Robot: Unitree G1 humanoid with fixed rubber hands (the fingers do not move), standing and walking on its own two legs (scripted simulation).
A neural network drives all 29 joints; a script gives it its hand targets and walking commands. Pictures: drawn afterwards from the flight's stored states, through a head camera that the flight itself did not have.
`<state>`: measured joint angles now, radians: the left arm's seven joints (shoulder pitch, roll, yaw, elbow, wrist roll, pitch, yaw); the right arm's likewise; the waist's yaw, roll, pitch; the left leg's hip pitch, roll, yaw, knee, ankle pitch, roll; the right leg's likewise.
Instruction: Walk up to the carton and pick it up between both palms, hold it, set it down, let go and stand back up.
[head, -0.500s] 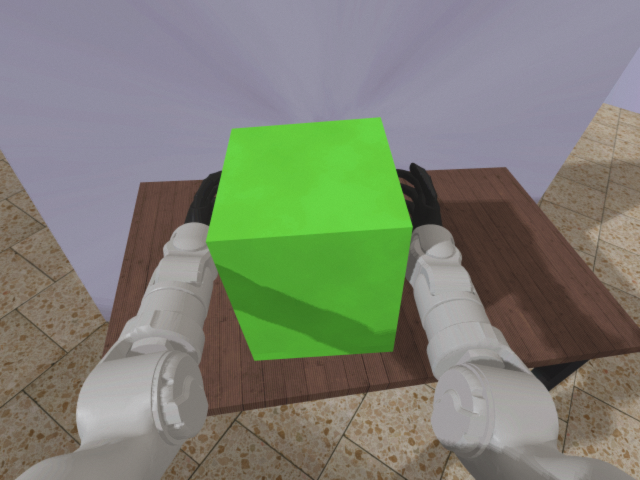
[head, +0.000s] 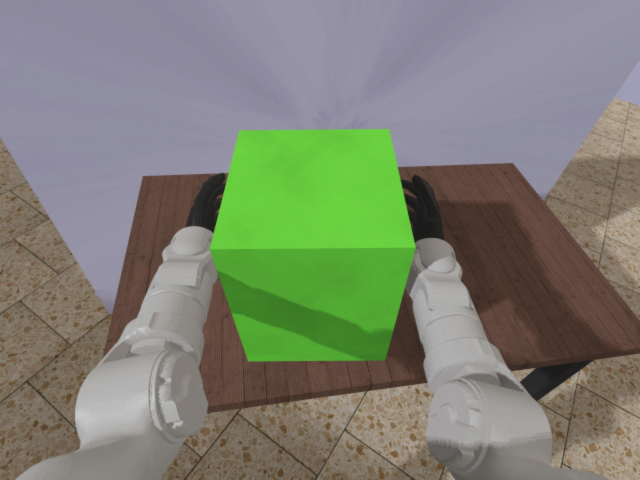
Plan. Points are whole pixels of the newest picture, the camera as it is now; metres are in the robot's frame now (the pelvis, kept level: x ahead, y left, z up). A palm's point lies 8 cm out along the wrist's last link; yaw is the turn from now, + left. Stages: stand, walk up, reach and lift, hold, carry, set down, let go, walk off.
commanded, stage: set down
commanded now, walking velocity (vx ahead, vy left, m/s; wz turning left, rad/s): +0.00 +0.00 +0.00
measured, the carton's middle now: (315, 250) +0.42 +0.01 +0.07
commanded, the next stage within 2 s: none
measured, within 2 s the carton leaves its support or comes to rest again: rests again in 1.76 s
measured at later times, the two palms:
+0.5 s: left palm (205, 236) +0.43 +0.17 +0.07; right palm (419, 246) +0.42 -0.13 +0.09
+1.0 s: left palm (206, 237) +0.43 +0.17 +0.07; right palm (420, 248) +0.42 -0.13 +0.09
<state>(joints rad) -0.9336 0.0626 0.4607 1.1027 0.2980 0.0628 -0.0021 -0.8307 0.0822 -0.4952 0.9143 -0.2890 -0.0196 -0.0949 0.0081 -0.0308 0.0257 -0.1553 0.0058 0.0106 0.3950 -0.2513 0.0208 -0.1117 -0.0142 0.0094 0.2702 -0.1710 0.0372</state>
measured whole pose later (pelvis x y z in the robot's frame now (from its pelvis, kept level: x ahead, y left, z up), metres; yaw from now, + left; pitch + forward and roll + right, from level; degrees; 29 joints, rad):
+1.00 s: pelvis +0.00 +0.00 +0.00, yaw +0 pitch +4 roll -2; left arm -0.92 0.06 0.49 1.13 0.32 -0.06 -0.05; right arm -0.78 0.11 -0.53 0.88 -0.35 -0.10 -0.09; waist 0.01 -0.03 0.02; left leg -0.23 0.01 0.01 0.39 -0.25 0.02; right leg -0.18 -0.01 0.01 0.27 -0.17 0.04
